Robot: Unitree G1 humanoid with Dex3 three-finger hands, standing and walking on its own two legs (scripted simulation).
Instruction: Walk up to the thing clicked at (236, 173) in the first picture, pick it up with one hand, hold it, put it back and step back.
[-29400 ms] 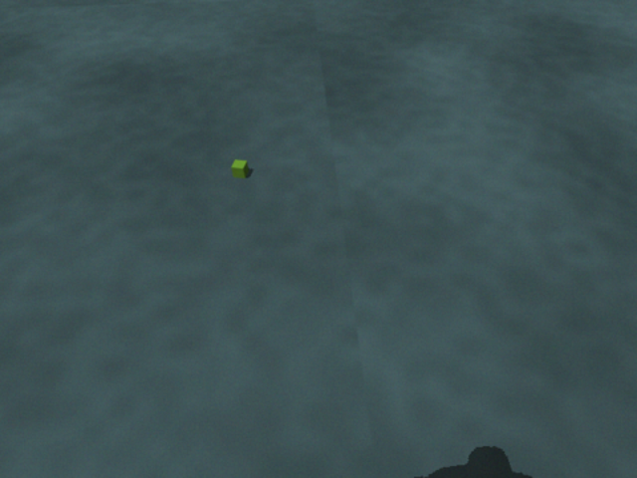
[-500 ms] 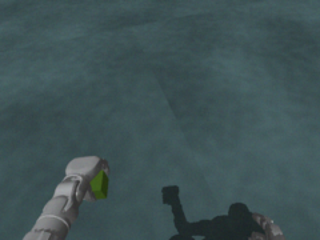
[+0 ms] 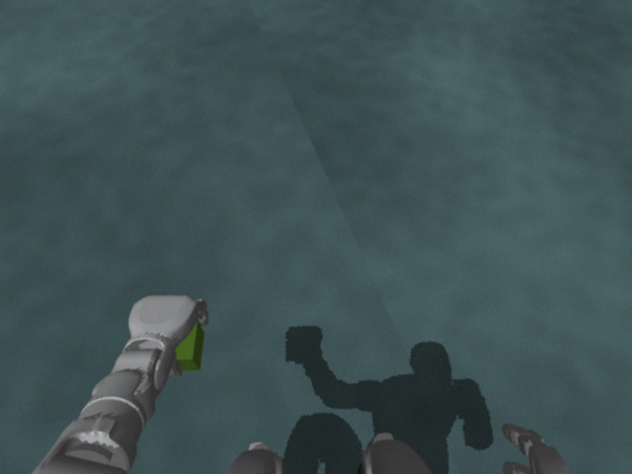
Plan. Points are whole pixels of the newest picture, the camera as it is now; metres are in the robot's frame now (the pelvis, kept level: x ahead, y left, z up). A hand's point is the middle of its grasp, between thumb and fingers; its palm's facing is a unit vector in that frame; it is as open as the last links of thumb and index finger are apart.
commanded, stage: crouch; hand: left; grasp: from above
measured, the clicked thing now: (178, 345) +0.33 +0.22 -0.14
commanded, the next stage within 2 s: lower in 1.50 s
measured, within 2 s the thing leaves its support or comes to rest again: neither
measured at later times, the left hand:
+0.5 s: hand (215, 355) +0.37 +0.21 -0.36, palm faces -0.49 +0.03 -0.87, open 9.0 cm
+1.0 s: hand (224, 351) +0.42 +0.21 -0.48, palm faces -0.47 -0.01 -0.88, open 9.0 cm
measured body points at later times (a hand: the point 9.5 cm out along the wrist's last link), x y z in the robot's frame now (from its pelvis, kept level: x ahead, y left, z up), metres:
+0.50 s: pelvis -0.05 +0.01 -0.21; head +0.14 +0.02 +0.20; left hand +0.39 +0.20 -0.31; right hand -0.02 -0.26 -0.34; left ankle +0.02 +0.12 -0.69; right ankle +0.03 -0.14 -0.69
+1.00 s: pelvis -0.05 +0.00 -0.31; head +0.19 +0.03 +0.07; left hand +0.44 +0.21 -0.43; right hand -0.02 -0.28 -0.43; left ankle +0.02 +0.12 -0.69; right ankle +0.03 -0.14 -0.69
